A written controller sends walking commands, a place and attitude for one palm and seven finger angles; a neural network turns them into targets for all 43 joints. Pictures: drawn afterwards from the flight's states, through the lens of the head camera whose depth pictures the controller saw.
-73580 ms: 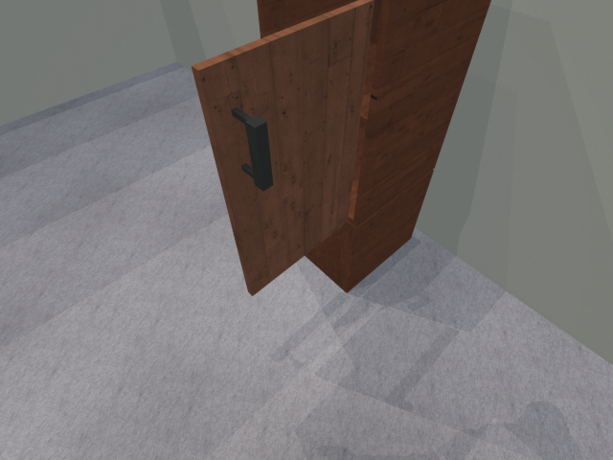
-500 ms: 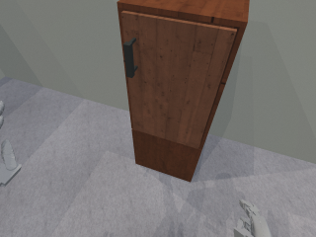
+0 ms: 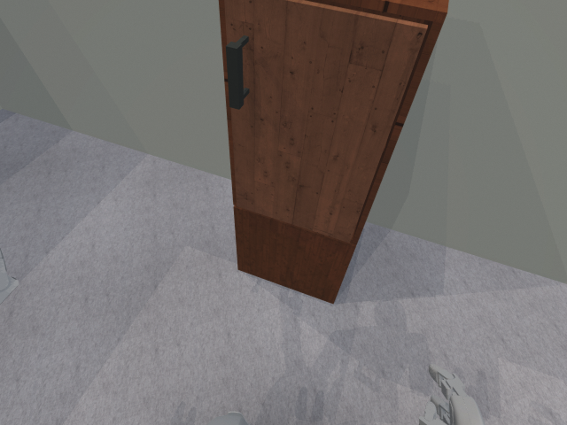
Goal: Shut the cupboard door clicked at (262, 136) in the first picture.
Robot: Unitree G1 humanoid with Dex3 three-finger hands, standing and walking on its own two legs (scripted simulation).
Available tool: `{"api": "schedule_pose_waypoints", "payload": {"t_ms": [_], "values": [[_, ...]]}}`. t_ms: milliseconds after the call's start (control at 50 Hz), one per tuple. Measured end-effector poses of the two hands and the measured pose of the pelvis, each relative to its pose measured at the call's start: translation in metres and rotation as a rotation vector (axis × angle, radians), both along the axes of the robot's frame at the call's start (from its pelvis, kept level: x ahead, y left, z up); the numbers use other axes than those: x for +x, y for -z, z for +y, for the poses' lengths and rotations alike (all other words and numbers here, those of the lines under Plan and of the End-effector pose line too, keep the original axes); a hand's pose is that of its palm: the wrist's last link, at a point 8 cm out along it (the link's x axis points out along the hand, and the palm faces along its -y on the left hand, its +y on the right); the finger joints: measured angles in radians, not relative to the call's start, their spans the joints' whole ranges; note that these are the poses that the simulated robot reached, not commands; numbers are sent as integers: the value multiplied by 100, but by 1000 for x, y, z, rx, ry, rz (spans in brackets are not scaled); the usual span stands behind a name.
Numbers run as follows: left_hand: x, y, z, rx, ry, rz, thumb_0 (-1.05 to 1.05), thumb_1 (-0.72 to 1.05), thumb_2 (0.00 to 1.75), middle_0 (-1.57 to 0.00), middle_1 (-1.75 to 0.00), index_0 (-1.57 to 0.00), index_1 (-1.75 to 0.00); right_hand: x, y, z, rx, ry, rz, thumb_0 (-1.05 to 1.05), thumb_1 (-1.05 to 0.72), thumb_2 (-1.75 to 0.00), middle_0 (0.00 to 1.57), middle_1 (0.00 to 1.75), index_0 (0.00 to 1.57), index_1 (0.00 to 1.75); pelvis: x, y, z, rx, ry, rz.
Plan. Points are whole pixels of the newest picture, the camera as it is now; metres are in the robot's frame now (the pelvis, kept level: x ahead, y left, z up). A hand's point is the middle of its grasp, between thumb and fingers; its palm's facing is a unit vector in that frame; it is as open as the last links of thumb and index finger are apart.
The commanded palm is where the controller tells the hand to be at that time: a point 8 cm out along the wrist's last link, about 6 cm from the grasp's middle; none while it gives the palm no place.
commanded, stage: step back with the hand held close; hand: left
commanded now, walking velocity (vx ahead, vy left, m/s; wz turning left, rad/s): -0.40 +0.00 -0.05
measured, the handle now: (240, 72) +0.72 +0.13 +0.13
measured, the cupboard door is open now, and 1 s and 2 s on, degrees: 0 0 0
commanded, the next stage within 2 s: stop stepping back and stand still in 0.70 s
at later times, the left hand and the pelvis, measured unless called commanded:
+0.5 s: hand out of the picture +0.10 +0.30 +0.19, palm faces +0.51 -0.76 -0.41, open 7.4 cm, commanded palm +0.05 +0.32 +0.20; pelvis -0.08 +0.01 +0.01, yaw +2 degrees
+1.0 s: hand out of the picture +0.02 +0.34 +0.18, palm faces +0.46 -0.85 -0.27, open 7.4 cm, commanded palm -0.05 +0.37 +0.20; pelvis -0.20 +0.07 -0.01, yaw -3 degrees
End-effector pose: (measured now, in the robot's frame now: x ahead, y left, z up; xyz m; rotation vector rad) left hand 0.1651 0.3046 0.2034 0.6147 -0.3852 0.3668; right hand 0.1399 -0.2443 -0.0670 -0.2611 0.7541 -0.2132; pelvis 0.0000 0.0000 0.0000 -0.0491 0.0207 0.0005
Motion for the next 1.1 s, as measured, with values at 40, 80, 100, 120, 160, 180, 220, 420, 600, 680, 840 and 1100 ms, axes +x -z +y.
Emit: {"api": "schedule_pose_waypoints", "payload": {"t_ms": [40, 80, 100, 120, 160, 180, 220, 420, 600, 680, 840, 1100], "values": [[-7, 2, -5, -11, 7, 6, 1, 89, 90, -21, -30, -21, -30, 0, 0, 0, 4, -14, -12, 1, -90, -90, 20, 30, 20, 30, -7, 1, -2, 0, 3, -5], [-16, 3, -11, -22, 18, 9, 1, 89, 90, -21, -30, -21, -30, 0, -1, -1, 9, -24, -27, 1, -90, -90, 20, 30, 20, 30, -13, 1, -4, 2, 1, -9], [-20, 4, -13, -28, 23, 8, 1, 89, 90, -21, -30, -21, -30, -1, -2, -1, 10, -29, -33, 1, -90, -90, 20, 30, 20, 30, -15, 1, -5, 3, -3, -10], [-24, 4, -15, -34, 26, 5, 1, 89, 90, -21, -30, -22, -30, -2, -3, -1, 10, -33, -36, 1, -90, -90, 20, 30, 20, 30, -18, 1, -5, 5, -7, -9], [-31, 3, -17, -47, 28, -6, 1, 89, 90, -21, -30, -22, -30, -5, -5, 0, 6, -40, -33, 1, -90, -90, 20, 30, 20, 30, -23, 0, -4, 9, -18, -8], [-35, 2, -16, -52, 27, -15, 1, 89, 90, -21, -30, -22, -30, -7, -6, 0, 4, -40, -27, 1, -90, -90, 20, 30, 20, 30, -26, -1, -3, 10, -25, -8], [-43, 1, -10, -59, 22, -35, 1, 89, 90, -22, -30, -22, -30, -13, -7, 2, -4, -35, -13, 1, -90, -90, 20, 30, 20, 30, -30, -1, 1, 10, -34, -7], [-88, -4, 34, -48, -75, -33, 1, 89, 90, -21, -30, -22, -30, -44, -12, 31, -4, -63, -9, 1, -90, -90, 20, 30, 20, 30, -62, -7, 14, -61, -93, 17], [-113, 10, 9, -140, 13, -41, 1, 89, 90, -21, -30, -21, -30, -68, -8, 49, 35, -118, -54, 1, -90, -90, 20, 30, 20, 30, -112, -4, 13, -31, 9, 16], [-115, 5, 5, -120, 108, -59, 1, 89, 90, -21, -30, -21, -30, -95, -15, 44, 24, -41, -83, 1, -90, -90, 20, 30, 20, 30, -125, -1, 19, -34, 7, -19], [-161, -3, 39, -24, 94, -19, 1, 89, 90, -22, -30, -22, -30, -162, -18, 32, -25, 40, -49, 1, -90, -90, 20, 30, 20, 30, -161, -2, 35, -63, -22, -22], [-215, 2, 77, -238, 99, -95, 2, 89, 90, -21, -30, -21, -30, -270, -20, 91, 12, 48, -21, 2, -90, -90, 20, 30, 20, 30, -247, -7, 82, -77, 6, -100]]}}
